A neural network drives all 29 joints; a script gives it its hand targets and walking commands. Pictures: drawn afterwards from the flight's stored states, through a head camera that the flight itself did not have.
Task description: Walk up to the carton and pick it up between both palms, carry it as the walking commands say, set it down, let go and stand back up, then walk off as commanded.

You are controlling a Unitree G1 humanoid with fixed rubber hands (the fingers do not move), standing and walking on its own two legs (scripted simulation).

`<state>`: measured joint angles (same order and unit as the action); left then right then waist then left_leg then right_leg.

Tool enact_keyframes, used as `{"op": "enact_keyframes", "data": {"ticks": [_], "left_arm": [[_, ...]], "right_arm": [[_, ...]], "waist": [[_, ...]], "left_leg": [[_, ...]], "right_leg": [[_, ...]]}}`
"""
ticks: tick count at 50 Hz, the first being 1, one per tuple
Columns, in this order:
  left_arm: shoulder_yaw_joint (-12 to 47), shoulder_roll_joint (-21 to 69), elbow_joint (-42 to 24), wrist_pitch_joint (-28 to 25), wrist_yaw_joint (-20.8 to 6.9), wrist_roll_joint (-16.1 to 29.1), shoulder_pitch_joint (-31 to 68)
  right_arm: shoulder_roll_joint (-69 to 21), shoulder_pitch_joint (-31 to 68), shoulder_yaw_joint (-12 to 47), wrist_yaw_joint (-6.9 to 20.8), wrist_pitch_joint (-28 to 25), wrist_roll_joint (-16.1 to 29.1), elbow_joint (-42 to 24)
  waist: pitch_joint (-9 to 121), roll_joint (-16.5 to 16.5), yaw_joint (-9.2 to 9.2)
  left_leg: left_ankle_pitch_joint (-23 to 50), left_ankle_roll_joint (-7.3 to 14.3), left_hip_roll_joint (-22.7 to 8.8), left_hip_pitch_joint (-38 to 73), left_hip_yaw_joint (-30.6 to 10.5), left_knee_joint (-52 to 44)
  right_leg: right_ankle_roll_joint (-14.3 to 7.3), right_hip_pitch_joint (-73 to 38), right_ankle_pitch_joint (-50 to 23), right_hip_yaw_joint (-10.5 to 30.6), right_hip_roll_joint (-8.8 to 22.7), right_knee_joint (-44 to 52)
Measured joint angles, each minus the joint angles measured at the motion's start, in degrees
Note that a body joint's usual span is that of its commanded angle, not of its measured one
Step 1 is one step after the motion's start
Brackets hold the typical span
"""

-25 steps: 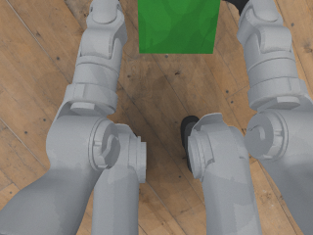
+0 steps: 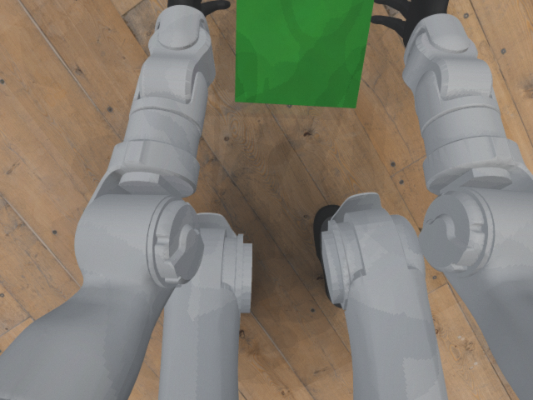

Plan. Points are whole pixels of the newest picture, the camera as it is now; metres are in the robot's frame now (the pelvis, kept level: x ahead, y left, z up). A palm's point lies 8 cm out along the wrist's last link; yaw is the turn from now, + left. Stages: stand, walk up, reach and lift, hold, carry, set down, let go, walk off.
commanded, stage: set down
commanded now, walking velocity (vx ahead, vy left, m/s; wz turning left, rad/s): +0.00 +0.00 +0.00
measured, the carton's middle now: (296, 22) +0.56 -0.07 -0.28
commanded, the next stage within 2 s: none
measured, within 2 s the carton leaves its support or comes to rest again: rests again in 1.58 s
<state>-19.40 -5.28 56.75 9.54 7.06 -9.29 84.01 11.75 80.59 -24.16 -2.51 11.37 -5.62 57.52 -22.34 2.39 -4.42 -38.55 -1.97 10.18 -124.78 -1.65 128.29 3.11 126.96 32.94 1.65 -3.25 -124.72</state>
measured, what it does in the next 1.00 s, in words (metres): stands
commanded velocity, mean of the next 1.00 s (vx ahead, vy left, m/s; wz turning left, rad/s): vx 0.00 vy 0.00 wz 0.00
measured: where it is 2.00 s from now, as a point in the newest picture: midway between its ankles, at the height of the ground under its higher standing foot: (281, 284)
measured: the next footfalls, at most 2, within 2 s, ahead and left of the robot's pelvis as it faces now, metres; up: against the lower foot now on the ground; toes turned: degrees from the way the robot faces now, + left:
none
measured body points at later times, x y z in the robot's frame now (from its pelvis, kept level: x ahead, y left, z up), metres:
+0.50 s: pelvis +0.01 +0.00 +0.00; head +0.39 -0.02 +0.24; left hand +0.57 +0.06 -0.19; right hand +0.54 -0.20 -0.20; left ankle +0.09 +0.11 -0.34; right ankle +0.12 -0.13 -0.34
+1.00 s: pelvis +0.02 +0.00 +0.00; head +0.40 -0.01 +0.23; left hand +0.58 +0.07 -0.20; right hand +0.54 -0.20 -0.20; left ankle +0.09 +0.11 -0.34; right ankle +0.12 -0.13 -0.34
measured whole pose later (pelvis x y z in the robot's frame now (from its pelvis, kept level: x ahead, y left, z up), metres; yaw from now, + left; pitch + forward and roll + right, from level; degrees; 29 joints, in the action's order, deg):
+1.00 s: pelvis +0.02 +0.00 +0.00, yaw +0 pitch +37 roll -2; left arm -21.4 -6.8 58.3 7.6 3.5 -10.3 84.5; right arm 11.5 81.6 -28.5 2.2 9.3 -8.5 58.6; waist -22.5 2.1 -4.4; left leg -42.2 -1.4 10.0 -124.8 -1.8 130.1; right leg 3.0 127.1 36.5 1.2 -3.1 -126.5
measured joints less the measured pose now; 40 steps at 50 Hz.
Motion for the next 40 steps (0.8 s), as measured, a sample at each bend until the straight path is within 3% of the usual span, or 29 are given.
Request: {"op": "enact_keyframes", "data": {"ticks": [40], "left_arm": [[-1.53,-1.47,0.95,-1.75,-3.14,-0.65,0.05]], "right_arm": [[-0.44,1.0,-3.83,4.16,-2.06,-2.69,1.11]], "waist": [[-0.27,-0.04,-0.26]], "left_leg": [[-2.83,0.71,-0.11,-0.05,0.12,1.48]], "right_leg": [[0.12,0.0,2.89,-0.12,0.15,-1.39]]}}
